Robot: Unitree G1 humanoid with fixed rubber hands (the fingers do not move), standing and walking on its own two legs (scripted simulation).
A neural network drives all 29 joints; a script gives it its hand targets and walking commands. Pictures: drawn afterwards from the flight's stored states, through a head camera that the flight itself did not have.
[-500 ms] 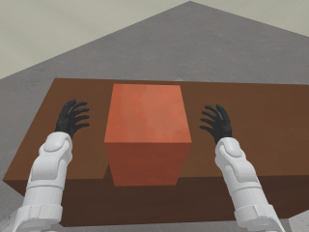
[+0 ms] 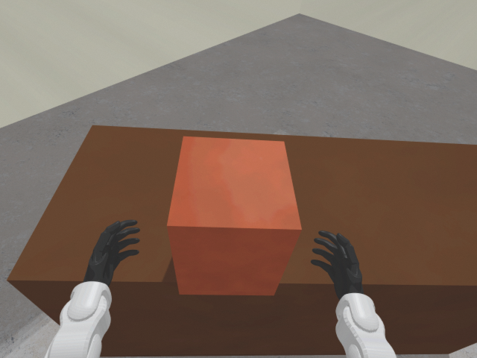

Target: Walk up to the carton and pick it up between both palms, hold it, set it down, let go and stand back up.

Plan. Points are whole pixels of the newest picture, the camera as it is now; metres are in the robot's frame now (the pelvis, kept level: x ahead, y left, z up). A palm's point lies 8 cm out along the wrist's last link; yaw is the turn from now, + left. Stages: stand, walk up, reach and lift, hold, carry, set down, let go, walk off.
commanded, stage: set down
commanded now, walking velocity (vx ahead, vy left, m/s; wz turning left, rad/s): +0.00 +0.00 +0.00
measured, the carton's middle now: (230, 219) +0.38 +0.05 +0.00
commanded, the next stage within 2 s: let go in 1.62 s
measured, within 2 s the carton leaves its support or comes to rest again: neither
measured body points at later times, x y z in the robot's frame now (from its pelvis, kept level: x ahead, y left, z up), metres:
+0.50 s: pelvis +0.01 +0.00 +0.00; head +0.00 +0.02 +0.45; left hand +0.20 +0.24 -0.03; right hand +0.22 -0.17 -0.03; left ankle +0.03 +0.12 -0.75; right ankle -0.02 -0.08 -0.75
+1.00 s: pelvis +0.02 +0.00 +0.00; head +0.01 +0.02 +0.45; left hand +0.18 +0.25 -0.07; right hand +0.19 -0.19 -0.06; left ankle +0.03 +0.12 -0.75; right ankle -0.02 -0.08 -0.75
